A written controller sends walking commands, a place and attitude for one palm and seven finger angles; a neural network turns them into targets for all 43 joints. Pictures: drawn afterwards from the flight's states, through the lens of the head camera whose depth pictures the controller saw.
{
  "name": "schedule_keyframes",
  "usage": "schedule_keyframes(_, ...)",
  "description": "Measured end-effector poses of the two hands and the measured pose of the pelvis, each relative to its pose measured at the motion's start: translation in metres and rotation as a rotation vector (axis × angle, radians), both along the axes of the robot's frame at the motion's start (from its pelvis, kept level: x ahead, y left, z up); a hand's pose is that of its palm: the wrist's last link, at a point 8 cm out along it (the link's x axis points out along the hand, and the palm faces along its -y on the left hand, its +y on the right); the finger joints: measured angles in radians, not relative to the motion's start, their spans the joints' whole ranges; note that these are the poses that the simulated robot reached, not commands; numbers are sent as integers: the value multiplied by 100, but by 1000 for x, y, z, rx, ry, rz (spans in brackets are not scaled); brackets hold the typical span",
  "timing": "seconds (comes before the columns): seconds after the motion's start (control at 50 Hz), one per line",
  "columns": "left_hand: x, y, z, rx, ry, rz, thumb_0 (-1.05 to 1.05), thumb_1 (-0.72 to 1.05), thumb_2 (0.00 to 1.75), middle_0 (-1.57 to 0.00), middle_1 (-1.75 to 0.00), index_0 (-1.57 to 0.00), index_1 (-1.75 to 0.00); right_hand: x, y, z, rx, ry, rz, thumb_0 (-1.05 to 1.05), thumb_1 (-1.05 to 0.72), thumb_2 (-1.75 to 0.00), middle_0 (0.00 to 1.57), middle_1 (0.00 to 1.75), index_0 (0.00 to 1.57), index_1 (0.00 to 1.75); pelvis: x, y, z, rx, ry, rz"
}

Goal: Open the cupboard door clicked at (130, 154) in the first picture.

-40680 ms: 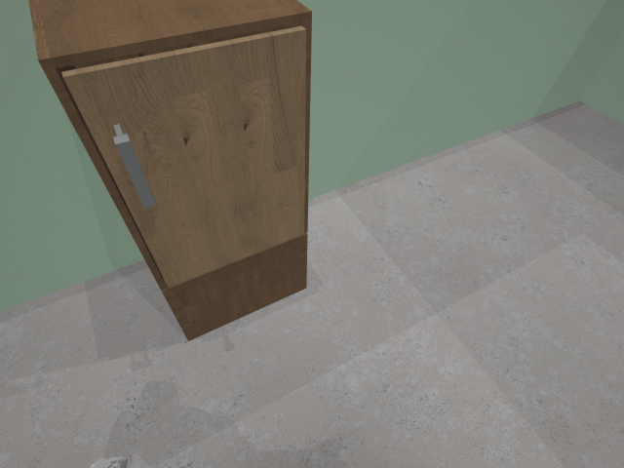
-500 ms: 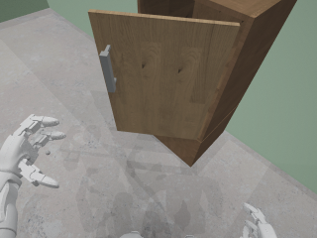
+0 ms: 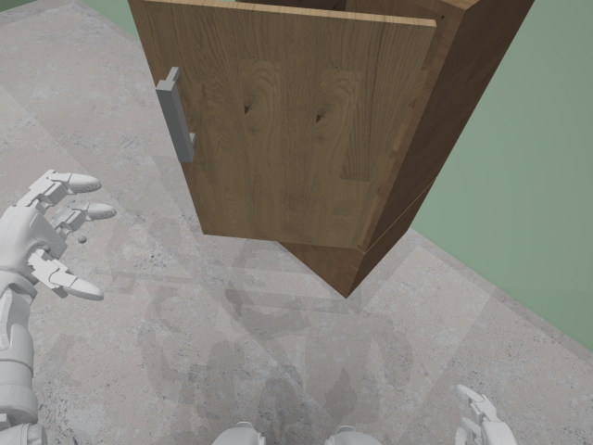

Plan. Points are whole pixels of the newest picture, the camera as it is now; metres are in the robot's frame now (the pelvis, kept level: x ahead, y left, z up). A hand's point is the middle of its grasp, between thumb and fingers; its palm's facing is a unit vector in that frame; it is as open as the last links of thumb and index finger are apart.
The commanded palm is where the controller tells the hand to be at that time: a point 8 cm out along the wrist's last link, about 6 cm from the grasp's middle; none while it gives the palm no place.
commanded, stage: move the hooked fingers beside the handle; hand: left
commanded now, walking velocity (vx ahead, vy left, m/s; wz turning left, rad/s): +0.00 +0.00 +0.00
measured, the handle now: (180, 116) +0.60 +0.22 +0.06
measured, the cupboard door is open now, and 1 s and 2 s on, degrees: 38 38 38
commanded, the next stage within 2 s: none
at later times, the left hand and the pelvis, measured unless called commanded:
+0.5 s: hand (111, 188) +0.43 +0.27 +0.07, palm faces -0.08 -1.00 +0.00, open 14.0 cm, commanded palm +0.41 +0.33 +0.07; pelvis +0.00 +0.02 -0.01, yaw -1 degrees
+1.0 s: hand (132, 149) +0.51 +0.27 +0.07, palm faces -0.06 -1.00 -0.01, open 14.0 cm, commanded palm +0.50 +0.31 +0.06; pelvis +0.00 +0.02 -0.02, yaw -2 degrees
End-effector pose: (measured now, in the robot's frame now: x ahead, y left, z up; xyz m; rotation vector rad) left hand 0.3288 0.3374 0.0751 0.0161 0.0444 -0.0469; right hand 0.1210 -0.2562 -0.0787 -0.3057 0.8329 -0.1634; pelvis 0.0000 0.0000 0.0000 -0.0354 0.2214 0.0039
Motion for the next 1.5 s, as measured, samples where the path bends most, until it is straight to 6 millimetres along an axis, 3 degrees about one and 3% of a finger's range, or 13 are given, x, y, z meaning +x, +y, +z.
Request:
schedule_keyframes(0.2, 25, 8, -5, 5, -5, 6, -1, -50, 30, -30, -120, -30, -120, -33, -7, -5, -19, 123, -61, 1, -90, -90, 20, 30, 20, 30, 6, 7, -1, -5, 37, -16)
schedule_keyframes(0.36, 56, 2, -14, -20, 23, -22, -1, -50, 30, -30, -120, -30, -120, -46, 2, -11, -27, 195, -77, 1, -90, -90, 20, 30, 20, 30, 3, 15, -5, -13, 60, -5)
schedule_keyframes(0.5, 86, -8, -4, -13, -20, -28, -1, -50, 30, -30, -120, -30, -120, -58, 12, -15, -11, 239, -104, 1, -90, -90, 20, 30, 20, 30, 4, 22, -5, -16, 77, -16)
schedule_keyframes(0.7, 113, -4, -8, 11, 12, -8, -1, -50, 30, -30, -120, -30, -120, -93, 16, -20, -9, 366, -153, 1, -90, -90, 20, 30, 20, 30, 3, 26, -9, -22, 106, -23)
schedule_keyframes(0.92, 149, -13, -7, -3, 18, -19, -1, -50, 30, -30, -120, -30, -120, -128, 9, -20, -44, 497, -208, 1, -90, -90, 20, 30, 20, 30, 1, 25, -14, -32, 143, -18)
schedule_keyframes(1.32, 219, -17, -5, 1, 18, -3, -1, -50, 30, -30, -120, -30, -120, -169, 15, -20, -52, 663, -281, 1, -90, -90, 20, 30, 20, 30, 5, 21, -27, -52, 247, -31)
schedule_keyframes(1.5, 223, -17, -16, 1, 46, -13, -1, -50, 30, -30, -120, -29, -121, -173, 26, -16, -12, 719, -302, 1, -90, -90, 20, 30, 20, 30, 16, 22, -23, -51, 262, -44)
